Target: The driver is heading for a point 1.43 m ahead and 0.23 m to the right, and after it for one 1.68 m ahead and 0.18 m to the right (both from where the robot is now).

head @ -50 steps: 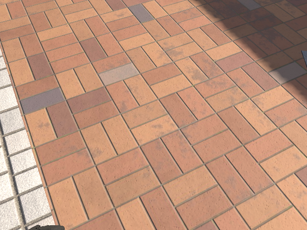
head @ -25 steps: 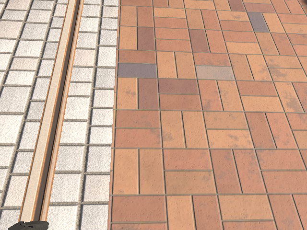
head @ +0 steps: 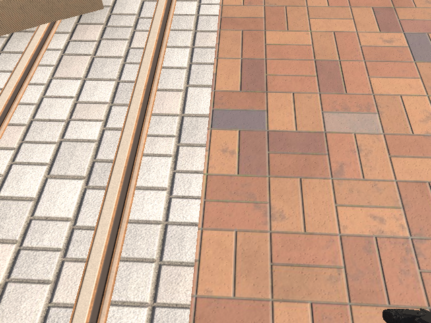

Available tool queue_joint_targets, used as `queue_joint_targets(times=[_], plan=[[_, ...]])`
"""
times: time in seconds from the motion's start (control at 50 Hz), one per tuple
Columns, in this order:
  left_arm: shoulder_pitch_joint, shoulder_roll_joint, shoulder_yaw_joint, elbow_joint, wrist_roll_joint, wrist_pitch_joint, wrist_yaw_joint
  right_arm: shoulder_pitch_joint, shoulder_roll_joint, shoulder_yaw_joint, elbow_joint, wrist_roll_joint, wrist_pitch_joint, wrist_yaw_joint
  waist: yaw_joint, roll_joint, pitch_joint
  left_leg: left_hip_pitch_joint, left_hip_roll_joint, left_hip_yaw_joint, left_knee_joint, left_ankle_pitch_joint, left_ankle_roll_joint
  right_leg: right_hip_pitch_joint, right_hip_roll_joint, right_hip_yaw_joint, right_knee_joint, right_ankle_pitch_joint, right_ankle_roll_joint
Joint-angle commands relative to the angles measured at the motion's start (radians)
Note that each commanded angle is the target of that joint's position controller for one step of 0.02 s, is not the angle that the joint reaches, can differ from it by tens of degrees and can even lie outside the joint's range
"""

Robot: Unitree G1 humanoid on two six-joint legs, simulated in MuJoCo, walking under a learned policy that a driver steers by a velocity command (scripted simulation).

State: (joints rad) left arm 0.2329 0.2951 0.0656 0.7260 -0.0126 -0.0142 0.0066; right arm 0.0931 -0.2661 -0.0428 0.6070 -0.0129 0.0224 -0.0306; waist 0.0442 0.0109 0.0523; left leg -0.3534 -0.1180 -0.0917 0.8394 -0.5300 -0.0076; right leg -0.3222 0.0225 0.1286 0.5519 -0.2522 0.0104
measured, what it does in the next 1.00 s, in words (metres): walks ahead: left foot, then right foot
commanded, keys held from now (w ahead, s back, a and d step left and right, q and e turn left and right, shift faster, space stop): e+shift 0.40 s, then w+e+shift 0.06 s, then w+q+shift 0.54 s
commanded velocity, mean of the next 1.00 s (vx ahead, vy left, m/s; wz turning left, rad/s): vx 0.38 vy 0.00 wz -0.25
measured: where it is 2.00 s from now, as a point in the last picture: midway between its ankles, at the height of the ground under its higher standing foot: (279, 160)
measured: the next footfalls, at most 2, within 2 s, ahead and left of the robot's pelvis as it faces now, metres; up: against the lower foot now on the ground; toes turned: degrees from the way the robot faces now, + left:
left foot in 0.16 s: +0.05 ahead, +0.12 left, +0.00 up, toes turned -15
right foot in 0.74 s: +0.06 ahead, -0.21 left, +0.00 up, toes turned -25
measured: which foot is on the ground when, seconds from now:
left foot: up 0.00-0.14, down 0.16-0.74, up 0.76-1.00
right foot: down 0.00-0.16, up 0.18-0.72, down 0.74-1.00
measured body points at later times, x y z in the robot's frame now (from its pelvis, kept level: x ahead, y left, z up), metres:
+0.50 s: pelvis +0.02 +0.03 +0.01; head +0.06 +0.03 +0.46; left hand +0.29 +0.21 -0.09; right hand +0.00 -0.27 -0.08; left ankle +0.01 +0.13 -0.73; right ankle -0.04 -0.12 -0.66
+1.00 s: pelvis +0.19 -0.15 -0.01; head +0.21 -0.15 +0.44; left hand +0.27 +0.13 -0.13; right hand +0.28 -0.44 -0.11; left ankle +0.36 -0.03 -0.64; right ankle +0.02 -0.19 -0.73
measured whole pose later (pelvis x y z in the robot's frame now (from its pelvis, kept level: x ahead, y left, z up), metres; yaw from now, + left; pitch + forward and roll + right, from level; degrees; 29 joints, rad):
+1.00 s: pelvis +0.19 -0.15 -0.01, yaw -13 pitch +0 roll -3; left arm 0.43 0.27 0.08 0.81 0.01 -0.10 -0.01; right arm 0.22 -0.31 -0.06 0.70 0.06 -0.03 0.03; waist 0.05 0.06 0.02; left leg -0.83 0.13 -0.04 1.18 -0.04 0.02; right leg 0.13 0.05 -0.22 0.26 -0.40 -0.01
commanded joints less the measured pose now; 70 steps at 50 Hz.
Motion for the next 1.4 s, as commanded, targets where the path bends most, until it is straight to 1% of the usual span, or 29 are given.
queue_joint_targets(times=[0.02,0.08,0.14,0.16,0.18,0.2,0.24,0.32,0.4,0.5,0.64,0.68,0.72,0.74,0.76,0.78,0.82,0.88,1.04,1.1,1.14,1.16,1.18,1.2,1.22,1.24,1.28,1.34,1.4], plan=[[-0.037,0.212,0.069,-0.077,-0.023,-0.004,0.027,-0.019,-0.084,-0.043,-0.089,0.014,-0.022,0.003,-0.038,-0.146,-0.143,-0.182,0.042,-0.051,0.057,-0.042,-0.030,0.267,-0.240,0.382,-0.167,0.428,-0.218],[-0.083,0.199,0.079,-0.106,-0.029,0.053,0.042,0.001,-0.049,-0.039,-0.065,0.030,-0.038,0.023,-0.036,-0.179,-0.173,-0.032,0.008,0.000,-0.179,0.098,-0.053,0.206,-0.160,0.348,-0.158,0.386,-0.167],[-0.132,0.179,0.076,-0.138,-0.044,0.067,0.037,0.139,-0.087,-0.065,-0.009,0.033,-0.041,0.030,-0.094,-0.182,-0.194,0.220,0.022,0.029,-0.502,0.329,-0.032,0.066,-0.099,0.349,-0.119,0.202,-0.110],[-0.085,0.131,0.063,-0.134,-0.035,0.066,0.034,0.163,-0.150,-0.084,-0.005,0.024,-0.035,0.021,-0.072,-0.076,-0.200,0.362,0.180,-0.110,-0.554,0.331,0.022,-0.084,-0.025,0.282,0.006,-0.067,-0.053],[-0.024,0.080,0.053,-0.147,-0.022,0.056,0.031,0.093,-0.243,-0.097,-0.033,-0.018,-0.024,0.019,-0.014,0.241,-0.161,0.351,0.434,-0.428,-0.591,0.375,0.168,-0.300,0.125,0.109,0.243,-0.352,0.005],[-0.008,0.168,0.076,-0.140,-0.005,0.040,0.029,0.051,-0.206,-0.086,-0.059,-0.051,-0.036,0.022,-0.006,0.205,-0.118,0.249,0.534,-0.475,-0.603,0.446,0.242,-0.319,0.019,0.101,0.447,-0.354,0.036],[0.012,0.210,0.095,-0.091,-0.013,0.050,0.027,-0.040,-0.124,-0.061,-0.076,-0.028,-0.047,0.007,0.017,0.066,-0.057,0.195,0.398,-0.233,-0.571,0.445,0.190,-0.305,-0.023,0.053,0.575,-0.208,0.061],[-0.045,0.140,0.068,-0.125,-0.020,0.058,0.013,0.026,-0.119,-0.053,-0.053,-0.012,-0.041,-0.025,-0.043,0.104,-0.048,0.273,0.331,-0.007,-0.542,0.687,0.197,-0.384,-0.071,-0.052,0.650,-0.065,0.111],[-0.123,0.108,0.046,-0.184,-0.019,0.057,-0.007,0.106,-0.163,-0.068,-0.027,-0.015,-0.020,-0.026,-0.096,0.092,-0.073,0.402,0.398,0.033,-0.540,0.775,0.244,-0.418,-0.115,-0.089,0.528,-0.076,0.136],[-0.198,0.093,0.030,-0.228,-0.022,0.044,-0.026,0.205,-0.204,-0.084,0.012,0.018,-0.055,0.004,-0.146,0.060,-0.042,0.453,0.477,-0.083,-0.725,0.029,0.246,-0.483,-0.135,-0.075,0.430,-0.072,0.074],[-0.268,0.052,0.001,-0.209,-0.022,-0.053,-0.052,0.268,-0.216,-0.072,0.102,0.053,-0.094,0.044,-0.120,0.085,0.045,0.343,0.414,-0.022,-0.738,0.163,0.256,-0.215,-0.066,-0.152,0.054,-0.113,-0.013],[-0.229,0.064,0.004,-0.196,-0.032,-0.067,-0.063,0.271,-0.238,-0.071,0.122,0.064,-0.089,0.047,-0.073,0.094,0.040,0.261,0.418,-0.031,-0.690,0.180,0.254,-0.057,-0.040,-0.170,-0.062,-0.078,-0.031],[0.017,0.128,0.042,-0.113,-0.030,-0.070,-0.051,0.229,-0.207,-0.052,0.121,0.056,-0.093,0.046,0.070,0.078,-0.083,0.037,0.354,0.039,-0.458,0.405,0.200,0.386,-0.021,-0.166,-0.109,0.032,-0.058],[0.243,0.191,0.068,-0.070,-0.019,-0.065,-0.033,0.166,-0.138,-0.023,0.089,0.038,-0.104,0.047,0.192,-0.008,-0.231,-0.190,0.265,0.117,-0.103,0.310,0.137,0.701,-0.181,0.017,-0.105,-0.058,-0.100],[0.300,0.285,0.082,-0.069,0.015,-0.072,-0.023,0.166,-0.051,-0.005,0.023,0.059,-0.126,0.042,0.165,-0.210,-0.289,-0.521,0.159,0.092,0.259,-0.005,0.083,0.855,-0.413,0.402,-0.195,-0.334,-0.182],[0.250,0.209,0.062,-0.088,0.026,-0.085,-0.025,0.173,-0.116,-0.018,0.019,0.089,-0.134,0.034,0.156,-0.134,-0.252,-0.609,0.179,-0.031,0.429,0.032,0.073,0.743,-0.450,0.511,-0.264,-0.484,-0.221],[0.139,0.093,0.024,-0.076,0.008,-0.087,-0.033,0.174,-0.130,-0.027,0.030,0.085,-0.112,0.041,0.074,-0.161,-0.073,-0.644,0.248,-0.025,0.474,0.205,0.057,0.568,-0.378,0.262,-0.317,-0.308,-0.176],[0.031,0.027,0.013,-0.053,0.021,-0.096,-0.034,0.219,-0.080,-0.021,0.063,0.072,-0.072,0.060,-0.033,-0.138,0.036,-0.527,0.303,-0.018,0.465,0.369,0.033,0.335,-0.278,-0.021,-0.376,0.045,-0.110],[0.108,0.095,0.022,0.017,0.025,-0.106,0.012,-0.016,-0.044,0.002,-0.028,0.061,-0.069,0.095,-0.012,-0.022,0.169,-0.463,0.210,0.160,0.093,0.598,0.075,0.292,-0.218,-0.361,-0.447,0.548,-0.015],[0.145,0.206,0.041,0.028,0.030,-0.084,0.044,-0.037,-0.078,-0.013,-0.062,0.075,-0.074,0.117,-0.063,-0.108,0.068,-0.238,0.090,0.297,-0.019,0.530,0.139,0.379,-0.242,-0.403,-0.269,1.267,0.019],[0.062,0.270,0.058,-0.006,0.016,-0.062,0.051,0.216,-0.177,-0.062,-0.016,0.084,-0.047,0.109,-0.231,-0.196,-0.079,0.050,0.049,0.280,-0.001,0.420,0.190,0.377,-0.288,-0.380,0.036,1.558,-0.006],[-0.005,0.269,0.060,-0.041,0.007,-0.065,0.038,0.461,-0.267,-0.107,0.050,0.072,-0.028,0.093,-0.343,-0.169,-0.187,0.365,0.047,0.214,-0.051,0.407,0.236,0.244,-0.269,-0.343,0.316,1.488,-0.031],[-0.053,0.173,0.034,-0.046,-0.006,-0.084,0.017,0.579,-0.282,-0.117,0.104,0.072,-0.017,0.070,-0.379,0.008,-0.158,0.596,0.095,0.099,-0.201,0.483,0.274,0.000,-0.110,-0.339,0.739,0.585,-0.024],[0.048,-0.033,-0.030,-0.100,0.021,-0.130,-0.005,0.482,-0.310,-0.103,0.083,0.039,-0.027,0.069,-0.184,0.345,-0.166,0.739,0.186,-0.214,-0.168,0.496,0.367,-0.357,0.046,-0.196,1.131,-0.343,-0.014],[0.082,0.010,-0.042,-0.166,-0.011,-0.173,-0.016,0.399,-0.259,-0.083,0.017,0.008,-0.060,0.070,-0.138,0.282,-0.356,0.798,0.355,-0.716,-0.447,-0.025,0.523,-0.546,0.059,0.020,1.185,-0.312,-0.044],[-0.051,0.117,-0.021,-0.187,-0.033,-0.190,-0.015,0.401,-0.199,-0.076,0.008,0.017,-0.081,0.072,-0.167,0.062,-0.227,0.666,0.362,-0.770,-0.611,-0.164,0.452,-0.556,0.009,0.041,1.073,-0.211,-0.080],[-0.036,0.092,-0.020,-0.169,-0.013,-0.173,-0.005,0.264,-0.168,-0.063,-0.003,0.023,-0.113,0.080,-0.030,-0.164,-0.027,0.320,0.307,-0.649,-0.645,-0.070,0.390,-0.452,-0.067,0.046,0.857,-0.088,-0.061],[0.002,0.118,-0.007,-0.153,0.015,-0.126,0.003,0.172,-0.146,-0.053,-0.015,0.024,-0.115,0.053,0.034,-0.077,0.052,0.041,0.184,-0.429,-0.667,0.113,0.363,-0.313,-0.118,0.030,0.652,-0.029,0.020],[-0.192,0.057,-0.028,-0.229,0.050,-0.120,0.006,0.200,-0.141,-0.049,0.015,0.044,-0.110,0.019,-0.040,-0.024,0.101,-0.142,0.080,-0.249,-0.652,0.316,0.313,-0.188,-0.077,-0.065,0.337,0.207,0.070]])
